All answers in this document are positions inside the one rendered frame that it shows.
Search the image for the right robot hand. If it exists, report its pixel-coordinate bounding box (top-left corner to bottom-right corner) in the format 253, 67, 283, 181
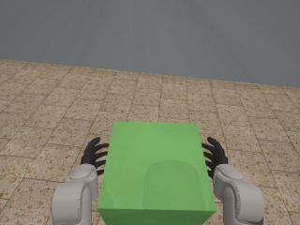
202, 137, 229, 180

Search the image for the left robot hand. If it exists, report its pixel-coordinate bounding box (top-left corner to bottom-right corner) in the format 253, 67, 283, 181
80, 137, 110, 176

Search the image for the carton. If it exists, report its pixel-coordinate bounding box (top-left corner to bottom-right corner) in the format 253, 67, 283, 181
97, 121, 217, 225

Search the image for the right robot forearm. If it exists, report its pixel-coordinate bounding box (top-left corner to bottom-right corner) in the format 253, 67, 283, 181
212, 163, 266, 225

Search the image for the left robot forearm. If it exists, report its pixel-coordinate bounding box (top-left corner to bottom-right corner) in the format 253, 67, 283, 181
49, 163, 98, 225

